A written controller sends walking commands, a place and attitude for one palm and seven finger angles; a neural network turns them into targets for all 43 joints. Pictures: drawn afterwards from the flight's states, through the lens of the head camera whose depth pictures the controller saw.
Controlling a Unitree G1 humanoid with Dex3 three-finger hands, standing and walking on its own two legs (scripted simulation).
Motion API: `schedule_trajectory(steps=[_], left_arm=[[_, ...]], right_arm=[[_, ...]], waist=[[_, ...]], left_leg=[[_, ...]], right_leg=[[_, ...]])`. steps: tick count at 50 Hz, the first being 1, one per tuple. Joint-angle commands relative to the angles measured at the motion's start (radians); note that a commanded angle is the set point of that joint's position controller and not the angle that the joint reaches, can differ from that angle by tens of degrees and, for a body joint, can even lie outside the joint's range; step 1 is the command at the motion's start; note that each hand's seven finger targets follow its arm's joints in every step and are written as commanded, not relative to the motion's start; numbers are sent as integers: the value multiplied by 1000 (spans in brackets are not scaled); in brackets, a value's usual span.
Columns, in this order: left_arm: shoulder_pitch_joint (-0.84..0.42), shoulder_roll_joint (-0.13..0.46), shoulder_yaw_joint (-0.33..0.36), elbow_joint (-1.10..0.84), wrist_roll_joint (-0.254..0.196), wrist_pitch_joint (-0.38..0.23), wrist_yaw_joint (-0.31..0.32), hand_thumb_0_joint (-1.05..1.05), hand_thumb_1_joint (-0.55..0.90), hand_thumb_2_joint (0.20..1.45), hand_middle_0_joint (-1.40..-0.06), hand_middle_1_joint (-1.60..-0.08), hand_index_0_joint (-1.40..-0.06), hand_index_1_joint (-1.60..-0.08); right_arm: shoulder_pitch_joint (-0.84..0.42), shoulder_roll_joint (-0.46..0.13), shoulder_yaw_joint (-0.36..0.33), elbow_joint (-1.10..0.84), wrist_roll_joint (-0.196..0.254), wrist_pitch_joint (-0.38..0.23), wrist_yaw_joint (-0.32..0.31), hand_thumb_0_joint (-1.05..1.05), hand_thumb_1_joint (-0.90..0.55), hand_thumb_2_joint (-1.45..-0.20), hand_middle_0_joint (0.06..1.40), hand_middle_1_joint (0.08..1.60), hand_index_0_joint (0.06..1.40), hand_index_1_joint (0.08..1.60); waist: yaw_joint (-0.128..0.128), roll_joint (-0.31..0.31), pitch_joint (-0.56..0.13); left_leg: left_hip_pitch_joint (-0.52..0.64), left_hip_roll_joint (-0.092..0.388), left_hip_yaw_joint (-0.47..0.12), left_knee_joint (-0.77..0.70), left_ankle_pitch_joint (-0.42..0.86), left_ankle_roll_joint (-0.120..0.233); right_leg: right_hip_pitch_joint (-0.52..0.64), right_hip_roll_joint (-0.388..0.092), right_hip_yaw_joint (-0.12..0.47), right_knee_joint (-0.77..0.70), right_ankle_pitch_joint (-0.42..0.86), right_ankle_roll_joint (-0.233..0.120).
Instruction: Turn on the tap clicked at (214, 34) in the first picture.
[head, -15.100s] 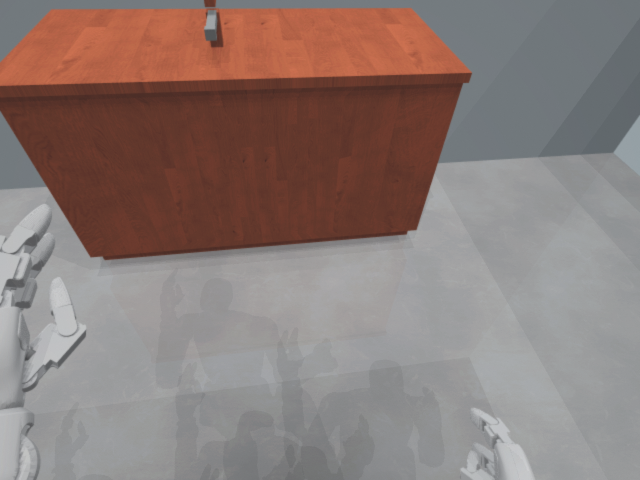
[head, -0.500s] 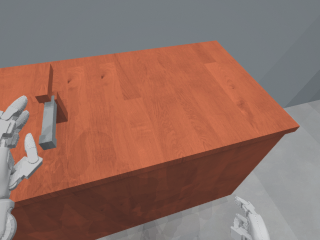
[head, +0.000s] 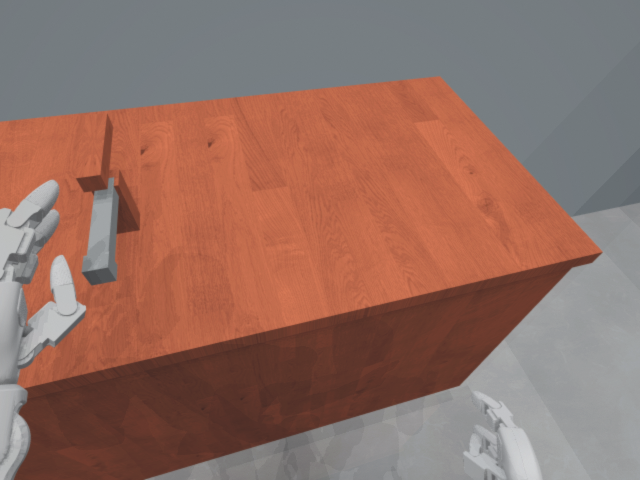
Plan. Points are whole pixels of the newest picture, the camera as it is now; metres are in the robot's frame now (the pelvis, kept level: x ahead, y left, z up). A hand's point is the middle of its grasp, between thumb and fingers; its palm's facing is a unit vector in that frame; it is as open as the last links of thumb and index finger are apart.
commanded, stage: come to a stop and stand still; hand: left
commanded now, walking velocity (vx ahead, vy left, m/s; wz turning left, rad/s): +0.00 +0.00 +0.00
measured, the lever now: (100, 268) +0.31 +0.30 +0.08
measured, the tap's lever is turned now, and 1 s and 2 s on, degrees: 0 0 0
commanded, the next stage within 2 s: look again from close up in 0.74 s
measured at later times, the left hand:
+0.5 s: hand (38, 301) +0.22 +0.28 +0.16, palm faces +0.39 -0.85 -0.36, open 7.4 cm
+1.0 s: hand (49, 298) +0.23 +0.28 +0.15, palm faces +0.36 -0.86 -0.37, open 7.4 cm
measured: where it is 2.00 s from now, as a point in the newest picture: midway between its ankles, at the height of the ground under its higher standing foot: outside the picture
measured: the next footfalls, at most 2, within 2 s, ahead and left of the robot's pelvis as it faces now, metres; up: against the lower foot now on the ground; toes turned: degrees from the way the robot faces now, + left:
none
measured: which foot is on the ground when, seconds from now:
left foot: down 0.00-1.00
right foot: down 0.00-1.00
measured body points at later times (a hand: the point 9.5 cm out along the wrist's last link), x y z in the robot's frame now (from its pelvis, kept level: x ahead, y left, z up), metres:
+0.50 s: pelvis +0.00 +0.03 -0.01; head +0.02 +0.06 +0.44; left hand +0.20 +0.33 +0.18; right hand +0.17 -0.19 -0.08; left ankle +0.02 +0.10 -0.74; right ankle +0.00 -0.10 -0.74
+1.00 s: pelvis +0.01 +0.04 +0.00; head +0.03 +0.06 +0.45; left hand +0.21 +0.33 +0.17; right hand +0.19 -0.17 -0.07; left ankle +0.02 +0.10 -0.74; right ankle +0.00 -0.10 -0.74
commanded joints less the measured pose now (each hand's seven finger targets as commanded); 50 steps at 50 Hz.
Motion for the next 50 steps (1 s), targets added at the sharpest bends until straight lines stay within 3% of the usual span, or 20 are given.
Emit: schedule_trajectory(steps=[1, 3, 5, 9, 10, 11, 15, 17, 21, 25, 26, 30, 31, 35, 36, 40, 41, 45, 46, 50], left_arm=[[-465, 270, 231, 74, 18, -123, -2, 0, 900, 900, -200, -300, -200, -300], [-197, 115, 101, -14, -24, -126, -28, 0, 900, 900, -200, -300, -200, -300], [10, 25, 32, -108, -35, -113, -35, 0, 900, 900, -200, -300, -200, -300], [38, 167, 171, -171, -21, -97, -4, 0, 900, 900, -200, -300, -200, -300], [34, 247, 258, -180, -16, -100, 14, 0, 900, 900, -200, -300, -200, -300], [26, 185, 218, -161, -26, -108, 8, 0, 900, 900, -200, -300, -200, -300], [-118, 241, 247, -256, -20, -143, 10, 0, 900, 900, -200, -300, -200, -300], [-120, 187, 191, -240, -23, -149, 5, 0, 900, 900, -200, -300, -200, -300], [-89, 106, 110, -198, -15, -145, -1, 0, 900, 900, -200, -300, -200, -300], [-90, 119, 114, -164, -1, -137, 6, 0, 900, 900, -200, -300, -200, -300], [-92, 83, 81, -140, -4, -138, 2, 0, 900, 900, -200, -300, -200, -300], [-124, 146, 134, -174, 2, -141, 8, 0, 900, 900, -200, -300, -200, -300], [-119, 113, 105, -164, -3, -143, 3, 0, 900, 900, -200, -300, -200, -300], [-121, 157, 137, -231, -2, -142, 7, 0, 900, 900, -200, -300, -200, -300], [-107, 115, 101, -207, -8, -140, 3, 0, 900, 900, -200, -300, -200, -300], [-90, 144, 128, -211, -6, -130, 8, 0, 900, 900, -200, -300, -200, -300], [-77, 105, 94, -180, -12, -128, 3, 0, 900, 900, -200, -300, -200, -300], [-84, 139, 121, -202, -8, -122, 8, 0, 900, 900, -200, -300, -200, -300], [-71, 107, 92, -182, -13, -123, 4, 0, 900, 900, -200, -300, -200, -300], [-64, 154, 132, -224, -10, -121, 12, 0, 900, 900, -200, -300, -200, -300]], right_arm=[[-66, -116, -60, -96, -3, -71, 22, 0, -900, -900, 200, 300, 200, 300], [-52, -125, -68, -131, 22, -78, 55, 0, -900, -900, 200, 300, 200, 300], [-74, -112, -63, -154, 37, -76, 86, 0, -900, -900, 200, 300, 200, 300], [-104, -124, -51, -176, 23, -61, 59, 0, -900, -900, 200, 300, 200, 300], [-116, -127, -47, -172, 22, -53, 46, 0, -900, -900, 200, 300, 200, 300], [-106, -116, -40, -180, 16, -49, 37, 0, -900, -900, 200, 300, 200, 300], [-112, -116, -31, -176, 15, -65, 16, 0, -900, -900, 200, 300, 200, 300], [-93, -111, -31, -171, 13, -79, 18, 0, -900, -900, 200, 300, 200, 300], [-79, -121, -32, -148, 8, -93, 28, 0, -900, -900, 200, 300, 200, 300], [-93, -124, -34, -139, 12, -86, 32, 0, -900, -900, 200, 300, 200, 300], [-85, -123, -31, -140, 9, -77, 32, 0, -900, -900, 200, 300, 200, 300], [-103, -120, -31, -150, 12, -66, 27, 0, -900, -900, 200, 300, 200, 300], [-96, -119, -28, -154, 8, -61, 27, 0, -900, -900, 200, 300, 200, 300], [-108, -115, -27, -160, 11, -64, 27, 0, -900, -900, 200, 300, 200, 300], [-98, -115, -25, -161, 4, -60, 27, 0, -900, -900, 200, 300, 200, 300], [-103, -114, -27, -160, 10, -58, 29, 0, -900, -900, 200, 300, 200, 300], [-91, -117, -26, -158, 5, -51, 29, 0, -900, -900, 200, 300, 200, 300], [-103, -118, -30, -159, 14, -48, 27, 0, -900, -900, 200, 300, 200, 300], [-93, -121, -28, -158, 7, -42, 27, 0, -900, -900, 200, 300, 200, 300], [-111, -115, -29, -164, 16, -43, 24, 0, -900, -900, 200, 300, 200, 300]], waist=[[3, 235, -183], [2, 158, -244], [10, 80, -275], [0, -93, -168], [2, -61, -170], [-8, -50, -149], [-12, 122, -140], [-13, 141, -166], [-11, 85, -165], [-10, 95, -128], [-11, 90, -117], [-9, 95, -122], [-10, 87, -128], [-8, 119, -162], [-9, 107, -160], [-9, 113, -171], [-12, 89, -167], [-11, 95, -166], [-11, 94, -168], [-10, 87, -182]], left_leg=[[114, 80, -56, 6, 161, -20], [128, 69, -21, 17, 171, -1], [145, 87, -29, -3, 222, 8], [22, 91, -43, -44, 36, -5], [28, 92, -42, -55, 34, -4], [-1, 88, -52, -63, 12, 0], [2, 91, -70, -75, -3, 11], [32, 88, -74, -61, 38, 11], [74, 89, -77, -52, 81, 4], [55, 97, -90, -92, 42, -9], [29, 100, -106, -106, 4, -7], [19, 100, -107, -119, -2, -15], [16, 100, -116, -120, 7, -14], [66, 99, -101, -102, 117, -32], [69, 100, -105, -102, 139, -34], [106, 102, -95, -80, 236, -49], [96, 99, -99, -79, 227, -45], [103, 98, -94, -84, 245, -59], [98, 98, -97, -85, 234, -52], [91, 91, -92, -75, 226, -47]], right_leg=[[-81, -141, 141, 67, 105, -48], [-4, -132, 158, 63, 208, 11], [31, -112, 103, 91, 213, 20], [10, -111, 89, 42, 67, 9], [1, -110, 85, 55, 55, 5], [2, -111, 77, 52, 33, 2], [11, -103, 88, 79, 55, -6], [24, -102, 84, 78, 84, -7], [-5, -96, 69, 60, 99, -2], [-19, -89, 60, 59, 64, 2], [-20, -85, 53, 54, 39, 4], [6, -85, 53, 52, 52, 2], [10, -83, 47, 51, 56, 1], [24, -84, 41, 65, 99, 0], [18, -83, 36, 60, 101, 0], [20, -87, 36, 56, 131, -1], [17, -87, 37, 44, 129, -1], [24, -89, 38, 54, 144, -2], [21, -89, 37, 45, 136, -2], [52, -100, 47, 38, 167, -5]])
